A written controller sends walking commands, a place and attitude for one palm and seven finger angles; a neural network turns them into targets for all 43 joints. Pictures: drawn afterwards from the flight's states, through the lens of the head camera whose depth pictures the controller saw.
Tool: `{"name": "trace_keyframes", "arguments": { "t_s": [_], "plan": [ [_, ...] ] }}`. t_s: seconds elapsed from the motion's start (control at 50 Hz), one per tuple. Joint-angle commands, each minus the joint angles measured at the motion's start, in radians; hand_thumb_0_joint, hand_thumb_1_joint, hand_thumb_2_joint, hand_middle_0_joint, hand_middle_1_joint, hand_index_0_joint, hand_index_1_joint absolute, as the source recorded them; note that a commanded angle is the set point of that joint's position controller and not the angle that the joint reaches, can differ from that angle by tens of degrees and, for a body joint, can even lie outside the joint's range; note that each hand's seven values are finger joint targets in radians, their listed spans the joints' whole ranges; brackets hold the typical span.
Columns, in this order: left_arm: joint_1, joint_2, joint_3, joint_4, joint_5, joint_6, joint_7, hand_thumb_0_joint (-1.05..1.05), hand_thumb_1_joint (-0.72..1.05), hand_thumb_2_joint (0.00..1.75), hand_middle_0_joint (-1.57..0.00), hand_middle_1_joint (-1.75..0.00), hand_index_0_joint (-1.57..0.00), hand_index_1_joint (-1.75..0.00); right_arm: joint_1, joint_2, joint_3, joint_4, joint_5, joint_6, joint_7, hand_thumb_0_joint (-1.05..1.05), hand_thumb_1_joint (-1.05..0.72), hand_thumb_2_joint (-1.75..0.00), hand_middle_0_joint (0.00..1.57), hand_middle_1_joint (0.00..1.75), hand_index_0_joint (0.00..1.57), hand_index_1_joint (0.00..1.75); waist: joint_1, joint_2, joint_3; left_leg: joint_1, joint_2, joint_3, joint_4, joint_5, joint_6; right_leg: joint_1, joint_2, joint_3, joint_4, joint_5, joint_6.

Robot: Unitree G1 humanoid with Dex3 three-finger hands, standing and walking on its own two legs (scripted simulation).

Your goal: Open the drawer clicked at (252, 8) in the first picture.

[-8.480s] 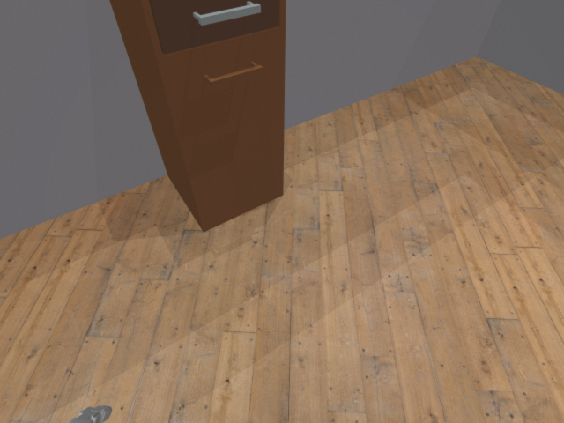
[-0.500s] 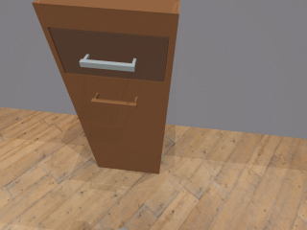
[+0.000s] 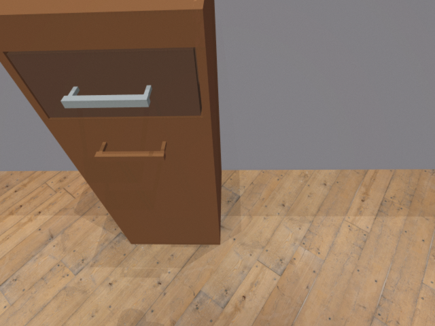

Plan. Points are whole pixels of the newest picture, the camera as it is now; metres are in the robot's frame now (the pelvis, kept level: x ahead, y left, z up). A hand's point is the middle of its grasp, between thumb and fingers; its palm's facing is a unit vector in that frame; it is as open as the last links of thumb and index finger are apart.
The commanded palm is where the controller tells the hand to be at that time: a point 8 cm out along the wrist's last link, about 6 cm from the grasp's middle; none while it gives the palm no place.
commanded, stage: come to a stop and stand still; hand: left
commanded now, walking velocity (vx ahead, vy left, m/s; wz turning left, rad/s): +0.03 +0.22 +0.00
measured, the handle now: (108, 95) +0.54 +0.27 +0.13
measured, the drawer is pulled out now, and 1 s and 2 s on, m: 0.00 0.00 0.00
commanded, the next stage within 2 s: look again from close up in 0.64 s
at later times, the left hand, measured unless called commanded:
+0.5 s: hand out of the picture -0.03 +0.21 -0.17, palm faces +0.10 -0.97 -0.23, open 7.4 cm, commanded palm none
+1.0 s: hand out of the picture -0.02 +0.20 -0.16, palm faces +0.02 -0.97 -0.22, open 7.4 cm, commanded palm none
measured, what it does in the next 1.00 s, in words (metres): steps on the spot: left foot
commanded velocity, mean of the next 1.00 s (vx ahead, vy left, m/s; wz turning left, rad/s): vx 0.01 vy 0.03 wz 0.00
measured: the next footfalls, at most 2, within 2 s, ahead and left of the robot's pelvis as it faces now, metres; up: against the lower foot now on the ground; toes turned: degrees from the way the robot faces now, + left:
left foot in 0.44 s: -0.03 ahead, +0.15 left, +0.00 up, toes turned +2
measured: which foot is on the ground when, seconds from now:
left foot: up 0.00-0.42, down 0.44-1.00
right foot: down 0.00-1.00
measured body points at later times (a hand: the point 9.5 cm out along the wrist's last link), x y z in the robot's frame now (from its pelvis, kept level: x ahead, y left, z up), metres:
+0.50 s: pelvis -0.04 +0.01 +0.01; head -0.03 +0.01 +0.46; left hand -0.03 +0.26 -0.15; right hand +0.00 -0.22 -0.15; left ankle -0.07 +0.15 -0.73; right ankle +0.01 -0.10 -0.73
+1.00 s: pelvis -0.02 +0.03 +0.01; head -0.02 +0.01 +0.46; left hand -0.02 +0.25 -0.14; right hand -0.03 -0.17 -0.16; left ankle -0.07 +0.15 -0.73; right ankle +0.01 -0.10 -0.73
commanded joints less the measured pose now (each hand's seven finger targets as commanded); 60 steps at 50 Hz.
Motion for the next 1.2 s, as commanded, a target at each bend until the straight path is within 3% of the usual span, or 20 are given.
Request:
{"name": "trace_keyframes", "arguments": {
  "t_s": [0.0,0.04,0.1,0.24,0.28,0.34,0.36,0.38,0.42,0.46,0.52,0.62,0.7,0.72,0.74,0.76,0.8,0.86,0.92,1.18],
  "plan": [
    [0.084,0.188,0.030,-0.027,-0.003,-0.015,0.008,0.00,0.90,0.90,-0.20,-0.30,-0.20,-0.30,0.013,-0.058,-0.014,-0.074,0.003,0.022,0.001,0.00,-0.90,-0.90,0.20,0.30,0.20,0.30,0.029,-0.238,-0.066,-0.067,-0.036,-0.134,0.281,-0.258,0.003,0.011,-0.343,0.353,-0.335,0.392,-0.168],
    [0.019,0.174,0.031,-0.047,-0.004,-0.013,0.007,0.00,0.90,0.90,-0.20,-0.30,-0.20,-0.30,0.056,-0.070,-0.016,-0.042,0.001,0.022,0.007,0.00,-0.90,-0.90,0.20,0.30,0.20,0.30,0.009,-0.160,-0.039,-0.119,-0.035,-0.153,0.391,-0.167,-0.003,0.039,-0.292,0.275,-0.316,0.351,-0.158],
    [0.035,0.170,0.041,-0.053,-0.005,-0.015,0.008,0.00,0.90,0.90,-0.20,-0.30,-0.20,-0.30,0.076,-0.088,-0.018,-0.044,0.000,0.017,0.014,0.00,-0.90,-0.90,0.20,0.30,0.20,0.30,0.027,-0.164,-0.055,-0.158,-0.036,-0.157,0.416,-0.104,-0.019,0.107,-0.280,0.234,-0.314,0.326,-0.143],
    [0.087,0.182,0.053,-0.035,0.004,-0.013,0.004,0.00,0.90,0.90,-0.20,-0.30,-0.20,-0.30,0.056,-0.068,-0.007,-0.068,0.002,0.004,0.015,0.00,-0.90,-0.90,0.20,0.30,0.20,0.30,0.065,-0.197,-0.082,-0.093,-0.044,-0.120,0.179,-0.148,-0.018,0.159,-0.272,0.264,-0.335,0.221,-0.158],
    [0.080,0.185,0.052,-0.027,0.005,-0.009,0.000,0.00,0.90,0.90,-0.20,-0.30,-0.20,-0.30,0.071,-0.062,-0.002,-0.065,0.005,-0.002,0.013,0.00,-0.90,-0.90,0.20,0.30,0.20,0.30,0.059,-0.211,-0.091,-0.037,-0.055,-0.105,0.099,-0.143,-0.009,0.135,-0.252,0.259,-0.344,0.172,-0.152],
    [0.037,0.174,0.048,-0.014,-0.002,-0.001,-0.001,0.00,0.90,0.90,-0.20,-0.30,-0.20,-0.30,0.159,-0.047,0.006,-0.027,0.005,-0.010,0.007,0.00,-0.90,-0.90,0.20,0.30,0.20,0.30,0.015,-0.204,-0.088,0.124,-0.066,-0.075,-0.088,-0.025,0.002,0.021,-0.202,0.220,-0.340,0.017,-0.102],
    [0.020,0.157,0.044,-0.012,-0.007,0.002,-0.001,0.00,0.90,0.90,-0.20,-0.30,-0.20,-0.30,0.200,-0.046,0.010,-0.009,0.004,-0.018,0.004,0.00,-0.90,-0.90,0.20,0.30,0.20,0.30,-0.007,-0.179,-0.087,0.199,-0.059,-0.076,-0.194,0.027,0.009,-0.027,-0.173,0.197,-0.312,-0.032,-0.074],
    [0.021,0.125,0.033,-0.010,-0.014,0.006,-0.003,0.00,0.90,0.90,-0.20,-0.30,-0.20,-0.30,0.217,-0.066,0.012,0.001,0.003,-0.026,0.001,0.00,-0.90,-0.90,0.20,0.30,0.20,0.30,-0.011,-0.090,-0.086,0.231,-0.019,-0.126,-0.252,0.025,0.022,-0.071,-0.123,0.160,-0.254,-0.074,-0.044],
    [0.047,0.055,0.017,-0.015,-0.018,0.009,-0.013,0.00,0.90,0.90,-0.20,-0.30,-0.20,-0.30,0.165,-0.149,0.005,-0.029,-0.007,-0.029,-0.006,0.00,-0.90,-0.90,0.20,0.30,0.20,0.30,0.015,0.121,-0.034,0.058,0.173,-0.338,-0.374,-0.125,0.098,-0.065,-0.020,0.025,-0.116,-0.037,0.013],
    [0.049,0.046,0.010,0.018,-0.005,0.013,-0.017,0.00,0.90,0.90,-0.20,-0.30,-0.20,-0.30,0.057,-0.136,0.014,-0.035,-0.003,-0.030,-0.010,0.00,-0.90,-0.90,0.20,0.30,0.20,0.30,0.041,0.183,0.032,-0.114,0.150,-0.317,-0.447,-0.246,0.101,0.056,-0.016,0.004,-0.064,0.033,0.026],
    [0.100,0.060,-0.003,0.067,-0.009,0.002,-0.021,0.00,0.90,0.90,-0.20,-0.30,-0.20,-0.30,0.074,-0.104,0.026,-0.014,0.002,-0.038,-0.017,0.00,-0.90,-0.90,0.20,0.30,0.20,0.30,0.048,0.113,0.014,-0.044,0.078,-0.224,-0.360,-0.062,0.070,0.101,-0.031,0.034,-0.154,0.135,0.023],
    [0.113,0.069,-0.012,0.105,-0.014,-0.009,-0.012,0.00,0.90,0.90,-0.20,-0.30,-0.20,-0.30,0.160,-0.063,0.033,0.032,0.006,-0.036,-0.016,0.00,-0.90,-0.90,0.20,0.30,0.20,0.30,0.017,-0.052,0.028,0.037,0.023,-0.159,-0.274,-0.008,0.039,0.056,-0.065,0.101,-0.264,0.087,0.010],
    [0.125,0.060,-0.015,0.116,-0.017,-0.016,-0.008,0.00,0.90,0.90,-0.20,-0.30,-0.20,-0.30,0.189,-0.053,0.038,0.051,0.008,-0.043,-0.018,0.00,-0.90,-0.90,0.20,0.30,0.20,0.30,0.014,-0.045,-0.017,0.081,0.029,-0.154,-0.263,0.058,0.038,0.075,-0.065,0.094,-0.259,0.127,0.007],
    [0.237,0.075,-0.025,0.149,-0.008,-0.045,0.040,0.00,0.90,0.90,-0.20,-0.30,-0.20,-0.30,0.072,-0.087,0.037,-0.016,0.009,-0.062,-0.005,0.00,-0.90,-0.90,0.20,0.30,0.20,0.30,0.058,-0.019,0.009,0.016,0.032,-0.087,-0.074,0.082,0.006,0.107,-0.120,0.136,-0.181,0.481,0.003],
    [0.199,0.127,-0.017,0.114,-0.011,-0.056,0.031,0.00,0.90,0.90,-0.20,-0.30,-0.20,-0.30,0.151,-0.032,0.038,-0.040,0.009,-0.053,-0.003,0.00,-0.90,-0.90,0.20,0.30,0.20,0.30,-0.005,-0.006,-0.107,0.055,-0.025,-0.117,-0.100,-0.065,0.008,0.105,-0.165,0.195,-0.208,0.298,-0.033],
    [0.157,0.112,-0.020,0.096,-0.010,-0.059,0.022,0.00,0.90,0.90,-0.20,-0.30,-0.20,-0.30,0.194,-0.021,0.044,-0.030,0.009,-0.058,-0.001,0.00,-0.90,-0.90,0.20,0.30,0.20,0.30,-0.020,0.013,-0.129,0.097,-0.013,-0.126,-0.145,-0.014,0.017,0.064,-0.138,0.168,-0.191,0.141,-0.049],
    [0.137,0.086,-0.024,0.086,-0.012,-0.048,0.010,0.00,0.90,0.90,-0.20,-0.30,-0.20,-0.30,0.229,-0.032,0.046,-0.034,0.004,-0.068,0.000,0.00,-0.90,-0.90,0.20,0.30,0.20,0.30,-0.013,0.106,-0.096,0.072,0.026,-0.154,-0.177,0.106,0.041,0.057,-0.070,0.090,-0.143,0.097,-0.028],
    [0.138,0.050,-0.036,0.093,-0.016,-0.044,0.003,0.00,0.90,0.90,-0.20,-0.30,-0.20,-0.30,0.226,-0.045,0.051,-0.041,0.006,-0.069,-0.009,0.00,-0.90,-0.90,0.20,0.30,0.20,0.30,-0.004,-0.010,-0.026,0.030,0.031,-0.167,-0.196,0.148,0.052,0.084,-0.059,0.073,-0.139,0.182,-0.021],
    [0.129,0.044,-0.035,0.092,-0.018,-0.038,0.001,0.00,0.90,0.90,-0.20,-0.30,-0.20,-0.30,0.240,-0.052,0.056,-0.028,0.004,-0.067,-0.011,0.00,-0.90,-0.90,0.20,0.30,0.20,0.30,-0.002,-0.022,0.033,0.011,0.028,-0.166,-0.225,0.126,0.053,0.078,-0.055,0.070,-0.144,0.177,-0.017],
    [0.109,0.056,-0.023,0.091,-0.021,-0.036,-0.001,0.00,0.90,0.90,-0.20,-0.30,-0.20,-0.30,0.245,-0.045,0.063,0.027,0.000,-0.067,-0.014,0.00,-0.90,-0.90,0.20,0.30,0.20,0.30,0.007,-0.031,0.007,0.055,0.017,-0.148,-0.248,0.143,0.046,0.125,-0.067,0.078,-0.149,0.254,-0.016]
  ]
}}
